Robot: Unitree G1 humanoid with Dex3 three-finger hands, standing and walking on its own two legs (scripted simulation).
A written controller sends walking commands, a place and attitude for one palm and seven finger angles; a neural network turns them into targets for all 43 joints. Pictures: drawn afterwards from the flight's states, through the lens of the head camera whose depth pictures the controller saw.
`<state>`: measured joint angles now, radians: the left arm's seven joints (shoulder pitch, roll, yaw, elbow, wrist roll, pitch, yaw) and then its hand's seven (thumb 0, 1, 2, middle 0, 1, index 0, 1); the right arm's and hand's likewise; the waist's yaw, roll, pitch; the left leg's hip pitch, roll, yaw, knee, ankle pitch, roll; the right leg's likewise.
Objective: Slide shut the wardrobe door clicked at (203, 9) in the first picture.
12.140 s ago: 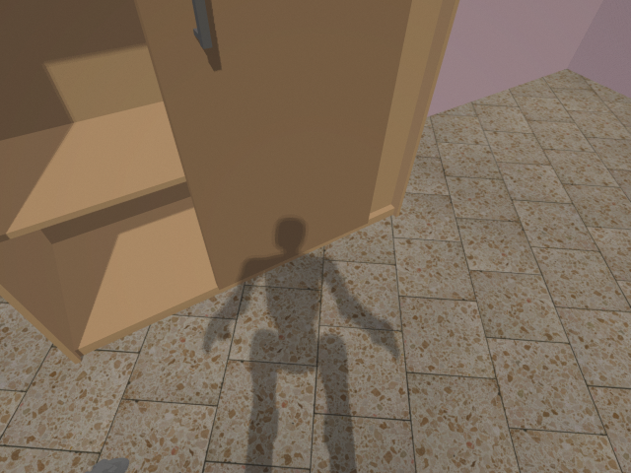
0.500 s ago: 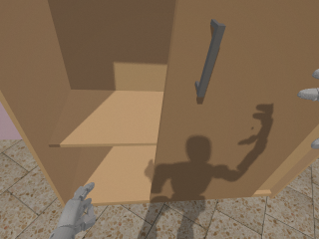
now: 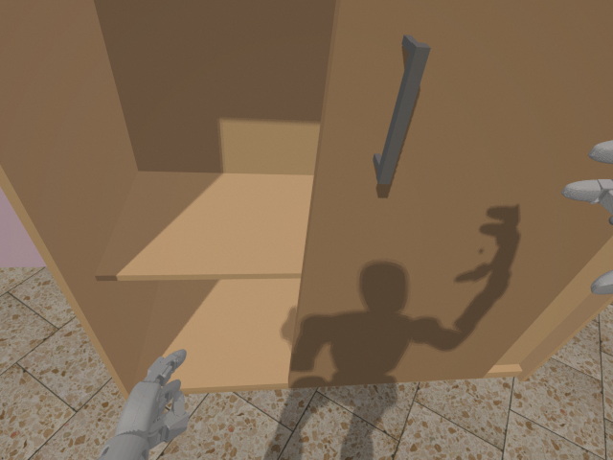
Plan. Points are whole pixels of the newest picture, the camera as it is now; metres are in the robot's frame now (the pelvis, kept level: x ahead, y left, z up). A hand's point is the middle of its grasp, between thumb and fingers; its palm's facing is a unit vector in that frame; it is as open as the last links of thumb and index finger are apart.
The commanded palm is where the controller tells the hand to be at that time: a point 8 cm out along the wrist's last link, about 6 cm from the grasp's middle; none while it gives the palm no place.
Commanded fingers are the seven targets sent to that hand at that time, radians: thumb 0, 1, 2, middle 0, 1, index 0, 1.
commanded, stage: move the hooked fingers beside the handle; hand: right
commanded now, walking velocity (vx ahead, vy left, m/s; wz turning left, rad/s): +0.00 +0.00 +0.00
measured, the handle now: (395, 114) +0.51 -0.11 +0.25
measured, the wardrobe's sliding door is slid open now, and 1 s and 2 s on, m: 0.49 0.49 0.49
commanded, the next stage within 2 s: none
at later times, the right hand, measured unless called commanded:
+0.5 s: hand (547, 183) +0.35 -0.25 +0.26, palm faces -0.01 +1.00 -0.09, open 13.9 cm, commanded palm +0.31 -0.29 +0.26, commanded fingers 0.00 0.50 -0.30 0.30 1.20 0.30 1.20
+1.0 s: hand (497, 159) +0.40 -0.22 +0.25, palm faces -0.04 +1.00 -0.06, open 14.0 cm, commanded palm +0.37 -0.26 +0.26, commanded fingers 0.00 0.50 -0.30 0.30 1.20 0.30 1.20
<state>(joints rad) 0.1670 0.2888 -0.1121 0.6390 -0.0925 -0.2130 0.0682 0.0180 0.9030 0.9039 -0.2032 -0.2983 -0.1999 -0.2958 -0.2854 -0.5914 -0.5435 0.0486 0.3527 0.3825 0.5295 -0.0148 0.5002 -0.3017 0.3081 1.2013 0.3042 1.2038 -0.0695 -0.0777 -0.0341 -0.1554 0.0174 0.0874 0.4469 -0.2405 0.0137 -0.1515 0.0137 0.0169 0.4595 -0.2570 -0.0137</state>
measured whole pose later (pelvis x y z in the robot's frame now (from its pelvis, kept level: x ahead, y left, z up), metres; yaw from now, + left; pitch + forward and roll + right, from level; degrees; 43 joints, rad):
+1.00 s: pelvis +0.02 +0.00 +0.00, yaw +1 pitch +0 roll +0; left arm 0.17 0.28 -0.08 0.65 -0.08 -0.16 0.07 0.02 0.90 0.90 -0.20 -0.30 -0.20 -0.30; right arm -0.59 -0.46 -0.36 0.30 0.25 0.35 0.36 -0.02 0.50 -0.30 0.31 1.20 0.30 1.20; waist -0.03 -0.07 -0.04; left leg -0.18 0.02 0.07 0.45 -0.26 0.01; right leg -0.16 0.02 0.00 0.44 -0.28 -0.02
